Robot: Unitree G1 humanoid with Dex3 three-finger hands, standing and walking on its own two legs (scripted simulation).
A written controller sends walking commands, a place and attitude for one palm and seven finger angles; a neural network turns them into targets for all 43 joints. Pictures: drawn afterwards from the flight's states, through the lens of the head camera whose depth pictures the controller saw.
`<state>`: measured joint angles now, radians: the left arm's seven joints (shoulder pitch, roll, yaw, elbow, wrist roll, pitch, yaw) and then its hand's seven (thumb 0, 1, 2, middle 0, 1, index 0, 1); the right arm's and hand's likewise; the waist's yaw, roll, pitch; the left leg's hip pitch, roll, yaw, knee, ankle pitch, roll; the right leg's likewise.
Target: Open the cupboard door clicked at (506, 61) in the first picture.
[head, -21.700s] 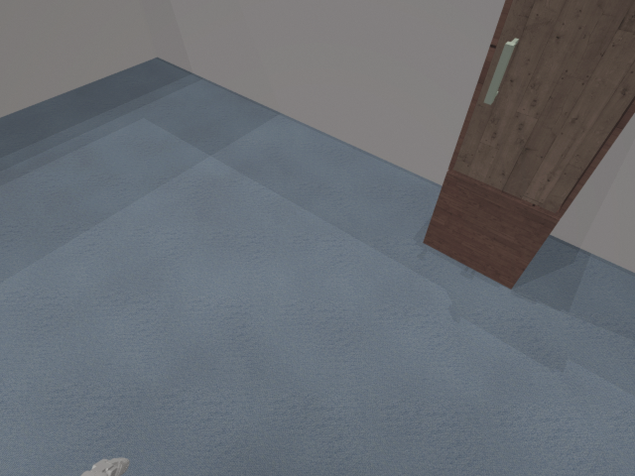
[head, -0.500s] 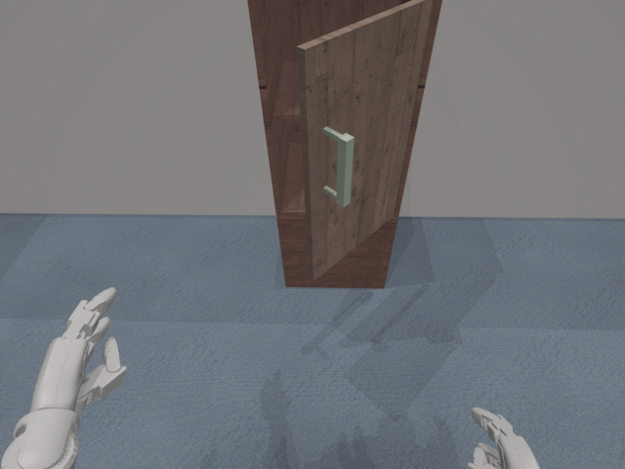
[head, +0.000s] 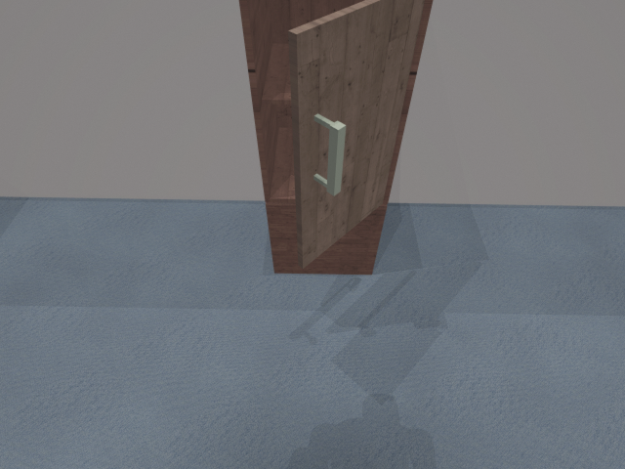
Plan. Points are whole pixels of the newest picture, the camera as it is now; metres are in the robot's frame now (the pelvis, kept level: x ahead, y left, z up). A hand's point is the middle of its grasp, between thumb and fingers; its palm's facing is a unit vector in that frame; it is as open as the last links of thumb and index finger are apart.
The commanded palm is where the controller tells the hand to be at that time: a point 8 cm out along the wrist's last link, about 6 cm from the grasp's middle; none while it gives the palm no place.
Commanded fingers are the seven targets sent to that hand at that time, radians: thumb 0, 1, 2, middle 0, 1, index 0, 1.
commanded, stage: let the arm hang, fingers relaxed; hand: left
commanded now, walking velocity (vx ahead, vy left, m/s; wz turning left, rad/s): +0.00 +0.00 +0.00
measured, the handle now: (327, 156) +0.65 +0.01 +0.02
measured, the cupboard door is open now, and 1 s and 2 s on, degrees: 46 46 46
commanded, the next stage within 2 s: look to check the result in 0.50 s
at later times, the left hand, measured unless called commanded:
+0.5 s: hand out of the picture +0.01 +0.15 -0.18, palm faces +0.03 -0.99 -0.17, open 7.3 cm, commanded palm none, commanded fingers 0.00 0.90 0.90 -0.20 -0.30 -0.20 -0.30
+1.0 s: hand out of the picture +0.02 +0.15 -0.17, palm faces +0.04 -0.98 -0.18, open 7.4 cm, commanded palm none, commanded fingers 0.00 0.90 0.90 -0.20 -0.30 -0.20 -0.30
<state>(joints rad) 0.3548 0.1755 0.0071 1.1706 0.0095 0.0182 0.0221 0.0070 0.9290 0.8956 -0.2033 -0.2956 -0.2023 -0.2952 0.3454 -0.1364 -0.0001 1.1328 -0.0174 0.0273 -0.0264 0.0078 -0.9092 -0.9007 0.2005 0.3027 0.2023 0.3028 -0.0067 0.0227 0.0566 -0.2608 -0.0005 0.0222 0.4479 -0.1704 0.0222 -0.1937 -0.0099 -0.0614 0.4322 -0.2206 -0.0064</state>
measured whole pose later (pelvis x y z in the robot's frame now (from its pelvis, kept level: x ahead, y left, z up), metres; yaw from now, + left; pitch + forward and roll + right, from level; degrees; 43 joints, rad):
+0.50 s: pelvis +0.01 -0.01 +0.00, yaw +0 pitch -1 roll +0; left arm 0.29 0.12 0.02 1.14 0.01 -0.01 0.03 0.01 0.92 0.90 -0.20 -0.30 -0.20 -0.30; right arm 0.31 -0.12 -0.01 1.13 -0.02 0.01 -0.04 0.01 -0.91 -0.90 0.20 0.30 0.20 0.30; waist -0.01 0.01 0.03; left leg -0.24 0.01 0.03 0.45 -0.19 0.01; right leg -0.19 0.00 -0.06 0.45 -0.25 -0.02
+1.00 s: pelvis +0.03 -0.02 +0.00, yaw +0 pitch -1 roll +0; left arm 0.27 0.13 0.01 1.15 0.01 -0.01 0.03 0.00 0.91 0.90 -0.20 -0.30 -0.20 -0.30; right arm 0.26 -0.13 0.00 1.15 -0.02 0.00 -0.04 0.01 -0.92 -0.90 0.20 0.30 0.20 0.30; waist -0.01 0.01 0.05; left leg -0.20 0.01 0.02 0.41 -0.20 0.00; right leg -0.13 0.00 -0.07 0.41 -0.26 -0.02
